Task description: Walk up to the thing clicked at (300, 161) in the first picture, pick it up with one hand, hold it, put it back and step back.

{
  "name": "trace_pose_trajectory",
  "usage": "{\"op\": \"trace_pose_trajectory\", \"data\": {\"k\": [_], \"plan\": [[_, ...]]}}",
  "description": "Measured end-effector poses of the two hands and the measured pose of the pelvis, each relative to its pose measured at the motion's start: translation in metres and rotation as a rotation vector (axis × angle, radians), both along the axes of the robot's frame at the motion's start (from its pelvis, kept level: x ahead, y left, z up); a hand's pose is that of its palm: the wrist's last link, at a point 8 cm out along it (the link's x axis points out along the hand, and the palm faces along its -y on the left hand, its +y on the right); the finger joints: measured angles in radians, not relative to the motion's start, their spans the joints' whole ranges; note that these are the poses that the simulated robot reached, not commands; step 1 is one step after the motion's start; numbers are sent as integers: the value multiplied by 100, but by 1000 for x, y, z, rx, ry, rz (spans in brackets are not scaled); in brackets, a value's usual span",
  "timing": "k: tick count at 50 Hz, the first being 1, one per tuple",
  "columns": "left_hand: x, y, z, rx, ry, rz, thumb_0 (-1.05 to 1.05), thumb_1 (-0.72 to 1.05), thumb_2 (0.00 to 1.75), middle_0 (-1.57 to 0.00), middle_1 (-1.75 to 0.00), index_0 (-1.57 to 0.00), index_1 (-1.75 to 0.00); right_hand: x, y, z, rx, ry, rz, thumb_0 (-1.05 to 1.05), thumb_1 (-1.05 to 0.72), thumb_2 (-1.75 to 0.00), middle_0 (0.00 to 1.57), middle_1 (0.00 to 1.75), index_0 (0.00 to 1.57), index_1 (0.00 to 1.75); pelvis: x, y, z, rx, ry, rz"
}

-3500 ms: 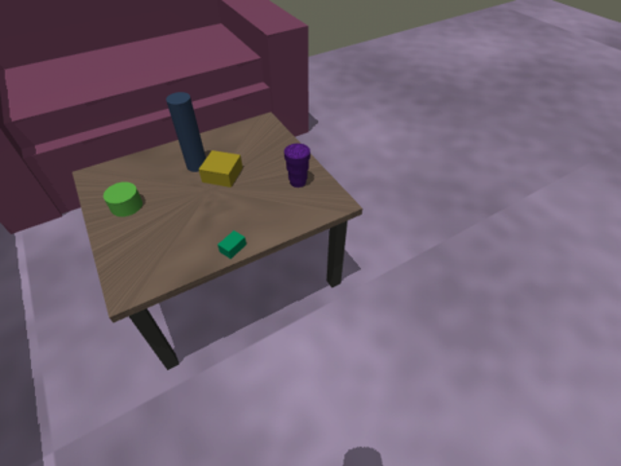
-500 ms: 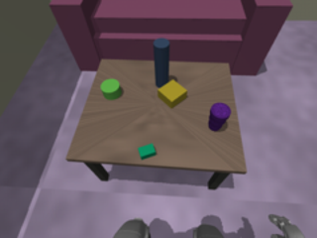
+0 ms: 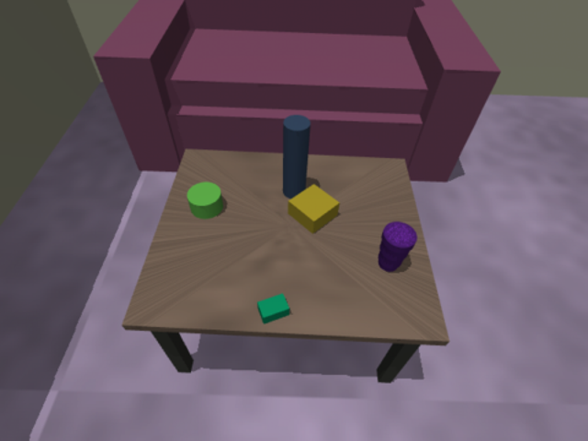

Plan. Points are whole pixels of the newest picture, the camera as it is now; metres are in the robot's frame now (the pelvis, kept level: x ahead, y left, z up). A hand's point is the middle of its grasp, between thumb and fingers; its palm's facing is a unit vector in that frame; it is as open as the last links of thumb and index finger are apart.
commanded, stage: walk up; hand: right
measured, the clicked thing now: (393, 249) +0.60 -0.25 -0.26
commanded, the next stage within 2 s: stand in 1.22 s
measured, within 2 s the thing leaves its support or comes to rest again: neither
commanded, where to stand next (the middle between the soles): +0.09 -0.01 m, yaw -2 degrees
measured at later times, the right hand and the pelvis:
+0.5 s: hand out of the picture +0.12 -0.27 -0.13, palm faces +0.00 +0.94 -0.33, open 7.4 cm; pelvis +0.01 -0.02 +0.02, yaw -1 degrees
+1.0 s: hand out of the picture +0.06 -0.27 -0.13, palm faces +0.05 +0.94 -0.33, open 7.4 cm; pelvis +0.01 -0.01 +0.03, yaw -3 degrees
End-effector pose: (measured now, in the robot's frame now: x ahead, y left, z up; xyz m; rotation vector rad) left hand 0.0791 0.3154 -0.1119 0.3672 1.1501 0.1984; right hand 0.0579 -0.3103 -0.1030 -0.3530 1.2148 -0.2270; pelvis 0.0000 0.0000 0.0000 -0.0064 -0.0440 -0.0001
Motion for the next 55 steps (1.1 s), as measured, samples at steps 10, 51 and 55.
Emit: {"op": "trace_pose_trajectory", "data": {"k": [10,51,55], "plan": [[5,-4,8,-17,24,-2,0,90,90,-20,-30,-21,-30,4,11,1,32,2,-8,1,-91,-90,20,30,21,30,1,0,10,-8,-6,-16],[31,-36,19,-53,57,-26,0,90,90,-20,-30,-21,-30,-6,1,8,55,47,-84,1,-91,-90,20,30,20,30,15,-10,27,7,2,-51],[35,-34,20,-50,58,-31,0,90,90,-20,-30,-21,-30,-4,4,7,61,48,-86,1,-91,-90,20,30,21,30,18,-8,27,8,5,-52]]}}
